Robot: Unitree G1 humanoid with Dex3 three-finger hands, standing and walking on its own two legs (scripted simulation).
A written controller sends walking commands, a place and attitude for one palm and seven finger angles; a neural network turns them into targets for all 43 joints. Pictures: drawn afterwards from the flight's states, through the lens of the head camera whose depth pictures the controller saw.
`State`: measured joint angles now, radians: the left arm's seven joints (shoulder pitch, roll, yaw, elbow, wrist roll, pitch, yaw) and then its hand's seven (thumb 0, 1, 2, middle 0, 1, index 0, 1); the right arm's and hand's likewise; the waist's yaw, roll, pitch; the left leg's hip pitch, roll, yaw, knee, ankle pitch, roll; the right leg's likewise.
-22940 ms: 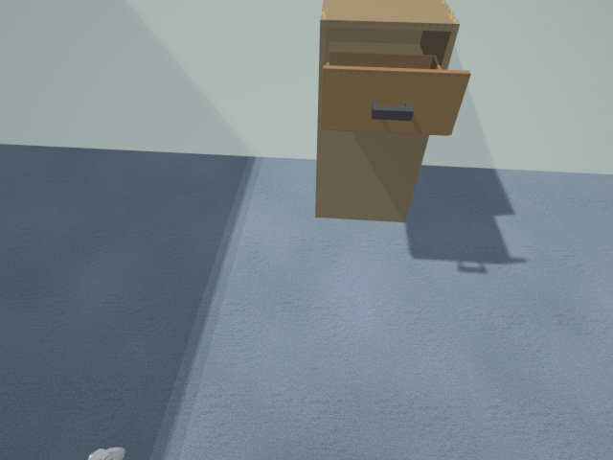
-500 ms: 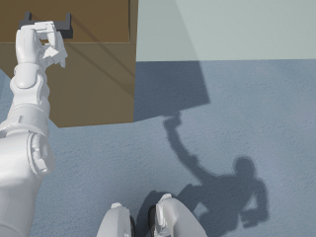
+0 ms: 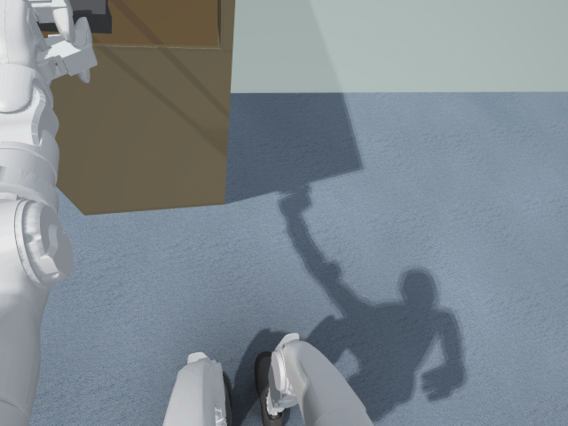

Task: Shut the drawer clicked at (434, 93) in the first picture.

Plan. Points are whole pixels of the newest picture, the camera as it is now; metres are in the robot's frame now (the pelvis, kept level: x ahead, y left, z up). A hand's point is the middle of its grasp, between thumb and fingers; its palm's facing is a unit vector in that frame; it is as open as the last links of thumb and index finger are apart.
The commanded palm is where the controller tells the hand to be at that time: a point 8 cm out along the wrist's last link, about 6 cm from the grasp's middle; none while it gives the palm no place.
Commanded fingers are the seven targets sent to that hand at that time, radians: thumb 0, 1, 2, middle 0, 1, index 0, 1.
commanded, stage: pull the fist back off the drawer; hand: left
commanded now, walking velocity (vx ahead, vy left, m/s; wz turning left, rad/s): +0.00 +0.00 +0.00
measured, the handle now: (62, 1) +0.66 +0.19 +0.08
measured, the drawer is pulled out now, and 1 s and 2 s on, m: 0.00 0.00 0.00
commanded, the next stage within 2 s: draw the hand back to the body in 0.68 s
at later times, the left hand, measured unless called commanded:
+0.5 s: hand (86, 48) +0.58 +0.16 +0.08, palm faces +0.02 -1.00 -0.02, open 3.0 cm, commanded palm +0.57 +0.18 +0.08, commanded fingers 0.00 0.90 0.90 -1.40 -1.60 -1.40 -1.60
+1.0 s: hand (65, 62) +0.54 +0.17 +0.11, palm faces +0.03 -1.00 -0.04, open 3.0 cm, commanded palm +0.49 +0.21 +0.12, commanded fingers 0.00 0.90 0.90 -1.40 -1.60 -1.40 -1.60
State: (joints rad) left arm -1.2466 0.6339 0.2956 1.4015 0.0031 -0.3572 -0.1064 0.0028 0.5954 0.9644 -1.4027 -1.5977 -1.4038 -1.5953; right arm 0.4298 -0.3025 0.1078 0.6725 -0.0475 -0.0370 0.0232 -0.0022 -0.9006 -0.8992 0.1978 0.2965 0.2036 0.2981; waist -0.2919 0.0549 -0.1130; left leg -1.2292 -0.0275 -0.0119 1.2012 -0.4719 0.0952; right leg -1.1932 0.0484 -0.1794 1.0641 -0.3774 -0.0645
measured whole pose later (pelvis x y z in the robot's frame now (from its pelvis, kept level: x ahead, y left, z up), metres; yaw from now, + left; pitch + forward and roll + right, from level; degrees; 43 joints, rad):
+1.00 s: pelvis +0.06 +0.00 +0.05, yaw -2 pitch +23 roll -3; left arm -0.63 0.41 0.37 0.85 -0.12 -0.35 -0.15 -0.02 0.83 0.90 -1.40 -1.60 -1.40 -1.60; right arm 0.42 -0.27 0.04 0.55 0.01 0.10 0.06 0.00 -0.90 -0.90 0.20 0.30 0.20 0.30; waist -0.16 0.05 -0.15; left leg -0.87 -0.01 0.06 0.97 -0.50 0.09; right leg -0.89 0.09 -0.07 0.88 -0.40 -0.06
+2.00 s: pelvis +0.07 +0.00 +0.11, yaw +1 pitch -3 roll -1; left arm 0.54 0.35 0.28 -0.46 -0.09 -0.08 0.09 0.01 0.89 0.90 -1.41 -1.60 -1.41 -1.59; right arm 0.24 -0.25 0.03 0.59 0.02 -0.08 -0.03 0.01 -0.90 -0.90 0.20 0.30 0.20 0.30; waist 0.05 0.09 -0.02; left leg -0.08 -0.07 0.03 0.43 -0.29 0.09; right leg -0.11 0.05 -0.06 0.40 -0.24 -0.05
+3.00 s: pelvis +0.00 +0.01 +0.09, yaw -1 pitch +0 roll -1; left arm 0.58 0.35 0.37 -0.51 -0.01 -0.22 0.12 0.01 0.89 0.90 -1.41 -1.60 -1.41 -1.59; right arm 0.20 -0.22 0.00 0.53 0.01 -0.05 -0.05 0.01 -0.90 -0.90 0.20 0.30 0.20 0.30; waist 0.01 0.03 0.01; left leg -0.32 -0.08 0.08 0.58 -0.28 0.12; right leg -0.36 0.03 -0.03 0.55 -0.20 -0.03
